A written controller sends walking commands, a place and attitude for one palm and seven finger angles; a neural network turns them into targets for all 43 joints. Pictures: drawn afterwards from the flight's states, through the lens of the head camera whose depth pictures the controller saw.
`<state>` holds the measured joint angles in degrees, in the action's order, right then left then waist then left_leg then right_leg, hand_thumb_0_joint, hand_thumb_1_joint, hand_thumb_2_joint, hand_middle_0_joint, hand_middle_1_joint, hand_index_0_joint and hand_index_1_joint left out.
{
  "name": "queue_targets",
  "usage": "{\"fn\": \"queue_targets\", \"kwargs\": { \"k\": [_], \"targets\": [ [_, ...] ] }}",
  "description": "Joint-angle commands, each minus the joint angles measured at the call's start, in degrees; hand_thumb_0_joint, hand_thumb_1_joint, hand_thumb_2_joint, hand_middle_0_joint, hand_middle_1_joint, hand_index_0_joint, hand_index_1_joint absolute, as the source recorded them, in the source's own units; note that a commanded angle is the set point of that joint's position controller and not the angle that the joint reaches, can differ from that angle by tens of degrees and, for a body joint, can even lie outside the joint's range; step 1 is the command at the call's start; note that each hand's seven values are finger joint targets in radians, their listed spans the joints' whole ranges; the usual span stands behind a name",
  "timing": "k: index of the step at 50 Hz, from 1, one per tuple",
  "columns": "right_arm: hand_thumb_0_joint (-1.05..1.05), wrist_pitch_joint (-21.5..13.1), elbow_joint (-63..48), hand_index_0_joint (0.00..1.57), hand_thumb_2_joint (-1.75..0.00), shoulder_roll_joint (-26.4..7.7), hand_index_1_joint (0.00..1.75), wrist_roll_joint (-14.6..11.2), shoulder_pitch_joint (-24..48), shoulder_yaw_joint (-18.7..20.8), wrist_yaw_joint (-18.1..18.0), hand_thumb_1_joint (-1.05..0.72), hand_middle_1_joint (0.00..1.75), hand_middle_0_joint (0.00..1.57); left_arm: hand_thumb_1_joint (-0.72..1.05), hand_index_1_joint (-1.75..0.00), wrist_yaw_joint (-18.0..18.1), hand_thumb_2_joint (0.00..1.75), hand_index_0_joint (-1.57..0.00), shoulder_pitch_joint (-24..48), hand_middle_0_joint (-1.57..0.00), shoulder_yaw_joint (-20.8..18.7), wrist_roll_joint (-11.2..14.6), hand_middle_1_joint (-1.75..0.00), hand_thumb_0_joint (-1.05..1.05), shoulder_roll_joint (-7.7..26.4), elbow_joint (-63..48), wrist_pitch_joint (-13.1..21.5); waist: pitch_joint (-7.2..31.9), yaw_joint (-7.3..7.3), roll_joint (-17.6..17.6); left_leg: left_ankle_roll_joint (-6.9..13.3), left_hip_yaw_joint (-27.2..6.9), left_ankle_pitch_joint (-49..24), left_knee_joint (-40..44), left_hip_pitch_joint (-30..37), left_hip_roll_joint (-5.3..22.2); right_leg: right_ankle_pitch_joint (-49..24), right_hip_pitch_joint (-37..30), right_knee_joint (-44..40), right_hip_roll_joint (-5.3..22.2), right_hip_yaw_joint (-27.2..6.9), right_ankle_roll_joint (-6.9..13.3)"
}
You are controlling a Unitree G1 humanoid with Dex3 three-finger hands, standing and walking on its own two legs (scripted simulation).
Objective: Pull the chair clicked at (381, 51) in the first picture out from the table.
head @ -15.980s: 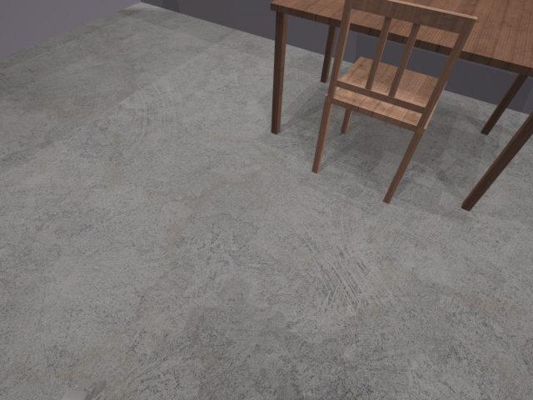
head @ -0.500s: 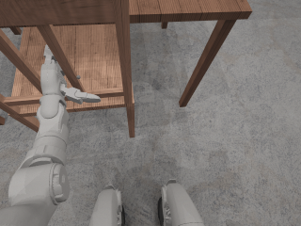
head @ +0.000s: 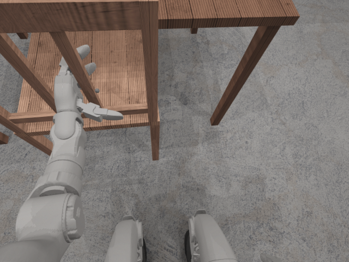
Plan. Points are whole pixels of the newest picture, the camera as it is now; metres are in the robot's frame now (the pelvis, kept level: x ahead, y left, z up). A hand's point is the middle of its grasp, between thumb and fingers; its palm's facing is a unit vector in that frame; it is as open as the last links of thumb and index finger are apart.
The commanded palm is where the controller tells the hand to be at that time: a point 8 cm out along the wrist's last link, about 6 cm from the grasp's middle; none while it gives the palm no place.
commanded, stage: hook a spindle and tug to test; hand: left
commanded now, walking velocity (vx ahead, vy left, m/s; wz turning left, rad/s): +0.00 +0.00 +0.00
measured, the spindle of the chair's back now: (36, 81) +0.50 +0.27 +0.04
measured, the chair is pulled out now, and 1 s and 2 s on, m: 0.00 0.02 0.13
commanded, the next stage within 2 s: step backward, pulling the chair out in 1.14 s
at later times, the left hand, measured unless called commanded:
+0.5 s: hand (96, 90) +0.49 +0.15 +0.03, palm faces +0.07 -1.00 -0.02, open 5.9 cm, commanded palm +0.45 +0.18 +0.03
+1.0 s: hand (98, 100) +0.46 +0.14 +0.03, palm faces +0.05 -1.00 -0.02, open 5.2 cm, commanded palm +0.42 +0.18 +0.03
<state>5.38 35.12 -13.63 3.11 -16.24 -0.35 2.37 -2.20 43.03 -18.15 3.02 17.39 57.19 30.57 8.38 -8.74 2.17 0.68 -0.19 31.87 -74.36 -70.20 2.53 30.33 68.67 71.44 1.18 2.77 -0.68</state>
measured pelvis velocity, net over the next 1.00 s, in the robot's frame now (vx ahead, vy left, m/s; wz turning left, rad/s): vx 0.03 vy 0.00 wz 0.00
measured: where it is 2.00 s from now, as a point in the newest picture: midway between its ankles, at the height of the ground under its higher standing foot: outside the picture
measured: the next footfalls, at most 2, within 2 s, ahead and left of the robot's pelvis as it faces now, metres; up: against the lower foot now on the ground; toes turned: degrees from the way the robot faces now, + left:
none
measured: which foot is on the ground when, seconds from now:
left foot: down 0.00-1.00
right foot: down 0.00-1.00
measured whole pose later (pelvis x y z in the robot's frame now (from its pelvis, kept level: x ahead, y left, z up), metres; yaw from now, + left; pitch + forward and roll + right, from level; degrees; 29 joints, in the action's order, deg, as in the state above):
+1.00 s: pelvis +0.03 +0.00 +0.02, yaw +0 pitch +27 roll -2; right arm 3.1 34.1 -13.1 2.2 -15.2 1.1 3.1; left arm -1.7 27.8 -13.4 6.3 12.7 41.0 28.0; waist 9.1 -6.5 2.2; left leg 0.4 0.6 33.0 -70.3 -64.1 2.7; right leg 31.5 63.2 67.9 0.9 2.0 -0.6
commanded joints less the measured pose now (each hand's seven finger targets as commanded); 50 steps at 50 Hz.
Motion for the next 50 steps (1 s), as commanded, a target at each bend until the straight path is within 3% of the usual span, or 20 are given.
{"fn": "queue_targets", "kwargs": {
  "k": [1,4,7,11,12,13,17,22,23,29,32,34,39,40,43,45,47,50],
  "targets": [
    [0.0,-0.66,-3.0,0.2,-0.9,-9.56,0.3,-0.25,-8.78,3.53,-0.8,-0.9,0.3,0.2,-0.28,-1.12,-0.13,0.4,-0.39,21.95,-0.39,0.89,0.16,-1.12,0.0,8.29,-12.34,3.83,30.79,-1.83,4.46,0.02,-2.5,-24.22,7.97,25.06,-1.47,-18.96,-12.98,-7.92,-2.71,-0.04,1.95],
    [0.0,-0.82,-2.99,0.2,-0.9,-9.26,0.3,-0.21,-8.56,3.6,-0.72,-0.9,0.3,0.2,-0.11,-1.29,-0.34,0.47,-0.45,21.67,-0.45,1.54,0.61,-1.29,0.0,7.16,-14.06,4.22,32.15,-1.32,5.59,-0.1,-2.53,-25.51,8.01,26.38,-1.51,-19.67,-13.39,-7.91,-2.69,0.01,1.97],
    [0.0,-1.0,-2.85,0.2,-0.9,-9.31,0.3,-0.37,-8.44,3.55,-0.79,-0.9,0.3,0.2,0.06,-1.45,-0.6,0.54,-0.5,20.43,-0.5,0.97,0.68,-1.45,0.0,8.03,-13.45,4.2,30.92,-1.44,4.19,0.05,-2.17,-24.77,7.99,24.76,-1.55,-20.1,-14.19,-8.11,-2.68,-0.25,1.84],
    [0.0,-1.27,-2.95,0.2,-0.9,-9.12,0.3,-0.33,-8.59,3.57,-0.74,-0.9,0.3,0.2,0.28,-1.45,-0.84,0.64,-0.5,19.66,-0.5,1.55,0.78,-1.45,0.0,7.36,-14.29,4.37,30.98,-1.19,4.14,0.09,-2.19,-25.69,8.23,25.24,-1.53,-20.99,-14.96,-8.02,-2.77,-0.22,1.98],
    [0.0,-1.31,-3.13,0.2,-0.9,-8.96,0.3,-0.36,-8.29,3.63,-0.65,-0.9,0.3,0.2,0.34,-1.45,-0.93,0.66,-0.5,19.64,-0.5,1.96,0.9,-1.45,0.0,6.79,-15.62,4.61,32.3,-0.83,5.75,0.04,-1.98,-26.56,8.12,25.98,-1.61,-21.69,-15.25,-7.95,-2.68,-0.35,1.99],
    [0.0,-1.3,-3.04,0.2,-0.9,-8.96,0.3,-0.38,-8.35,3.8,-0.67,-0.9,0.3,0.2,0.4,-1.45,-0.91,0.68,-0.5,18.19,-0.5,1.63,0.95,-1.45,0.0,6.88,-15.43,4.47,32.46,-0.77,4.7,0.01,-1.95,-27.26,8.06,26.34,-1.46,-22.39,-15.51,-8.06,-2.72,-0.31,1.98],
    [0.0,-1.43,-2.7,0.2,-0.9,-9.02,0.3,-0.52,-8.44,3.69,-0.62,-0.9,0.3,0.2,0.62,-1.45,-1.19,0.78,-0.5,18.91,-0.5,2.68,1.06,-1.45,0.0,6.1,-14.58,4.16,30.0,-1.53,3.66,0.13,-2.04,-25.99,8.21,25.06,-1.47,-21.73,-14.92,-8.33,-2.8,-0.24,1.88],
    [0.0,-1.53,-2.73,0.2,-0.9,-9.09,0.3,-0.45,-8.79,3.92,-0.67,-0.9,0.3,0.2,0.9,-1.45,-1.26,0.9,-0.5,17.78,-0.5,1.99,1.03,-1.45,0.0,6.71,-15.62,4.18,32.3,-0.86,4.85,-0.03,-2.09,-28.17,8.07,26.41,-1.51,-23.27,-15.54,-7.9,-2.67,-0.28,1.94],
    [0.0,-1.51,-2.66,0.2,-0.9,-8.97,0.3,-0.43,-8.69,3.95,-0.67,-0.9,0.3,0.2,0.9,-1.45,-1.33,0.9,-0.5,18.28,-0.5,2.69,1.17,-1.45,0.0,5.9,-16.04,4.11,31.91,-1.25,4.75,0.02,-2.0,-28.38,8.02,26.74,-1.43,-23.46,-15.3,-8.06,-2.72,-0.29,1.87],
    [0.0,-1.7,-3.74,0.2,-0.9,-8.62,0.3,-0.7,-8.14,4.16,-0.24,-0.9,0.3,0.2,0.9,-1.45,-1.43,0.9,-0.5,10.97,-0.5,3.08,2.19,-1.45,0.0,4.64,-20.7,3.6,33.92,0.66,4.8,-0.12,-1.53,-31.47,8.9,28.2,-1.45,-26.7,-18.92,-8.52,-2.79,-0.28,2.01],
    [0.0,-2.03,-4.25,0.2,-0.9,-8.32,0.3,-1.0,-7.75,4.12,0.0,-0.9,0.3,0.2,0.9,-1.45,-1.45,0.9,-0.5,7.35,-0.5,4.44,2.44,-1.45,0.0,2.99,-22.35,3.25,32.44,0.82,3.75,-0.04,-1.32,-31.94,9.53,27.56,-1.47,-27.95,-20.18,-8.88,-2.84,-0.23,2.01],
    [0.0,-2.23,-4.47,0.2,-0.9,-8.38,0.3,-1.06,-7.61,4.25,0.04,-0.9,0.3,0.2,0.9,-1.45,-1.18,0.9,-0.5,4.92,-0.5,3.31,2.49,-1.45,0.0,4.25,-23.8,3.23,32.12,1.43,2.68,0.03,-0.93,-31.27,9.76,26.51,-1.56,-28.77,-21.86,-9.04,-2.88,-0.54,1.94],
    [0.0,-2.67,-4.32,0.2,-0.9,-8.19,0.3,-1.04,-7.47,4.41,0.05,-0.9,0.3,0.2,0.9,-1.45,-0.75,0.9,-0.5,2.79,-0.5,4.72,2.29,-1.45,0.0,2.5,-25.47,3.36,30.58,1.45,3.69,-0.34,-1.08,-33.16,9.83,28.14,-1.24,-28.31,-19.71,-8.66,-2.72,-0.12,1.95],
    [0.0,-2.79,-4.24,0.2,-0.9,-8.05,0.3,-1.05,-7.39,4.42,0.1,-0.9,0.3,0.2,0.9,-1.45,-0.78,0.9,-0.5,2.99,-0.5,5.89,2.5,-1.45,0.0,1.19,-26.35,3.3,30.65,0.92,3.81,-0.25,-1.08,-33.87,9.7,28.62,-1.22,-29.01,-19.56,-8.75,-2.72,-0.08,1.88],
    [0.0,-3.1,-4.43,0.2,-0.9,-8.06,0.3,-1.15,-7.17,4.57,0.07,-0.9,0.3,0.2,0.9,-1.45,-0.71,0.9,-0.5,0.49,-0.5,5.47,2.52,-1.45,0.0,1.69,-27.51,3.16,30.4,1.76,4.12,-0.49,-1.12,-35.38,9.84,29.13,-1.07,-29.56,-19.85,-8.48,-2.57,-0.04,2.03],
    [0.0,-3.19,-4.52,0.2,-0.9,-8.07,0.3,-1.2,-6.96,4.57,0.03,-0.9,0.3,0.2,0.9,-1.45,-0.59,0.9,-0.5,-0.69,-0.5,5.51,2.71,-1.45,0.0,1.48,-27.8,2.81,29.83,1.57,1.7,-0.37,-1.05,-35.02,9.9,28.17,-1.09,-30.31,-20.84,-8.6,-2.52,0.0,1.89],
    [0.0,-3.39,-4.88,0.2,-0.9,-7.94,0.3,-1.25,-6.63,4.56,0.05,-0.9,0.3,0.2,0.9,-1.45,-0.76,0.9,-0.5,-2.07,-0.5,6.22,2.73,-1.45,0.0,0.86,-29.54,2.73,31.05,2.15,4.24,-0.49,-0.95,-36.52,9.75,29.4,-1.17,-30.7,-20.48,-8.37,-2.37,-0.15,1.96],
    [0.0,-3.61,-5.55,0.2,-0.9,-7.76,0.3,-1.4,-6.09,4.6,-0.03,-0.9,0.3,0.2,0.9,-1.45,-0.78,0.9,-0.5,-5.85,-0.5,5.76,3.17,-1.45,0.0,0.92,-30.77,2.47,31.38,3.01,2.1,-0.38,-0.5,-35.95,10.06,27.94,-1.39,-32.16,-23.31,-8.46,-2.33,-0.42,1.91]
  ]
}}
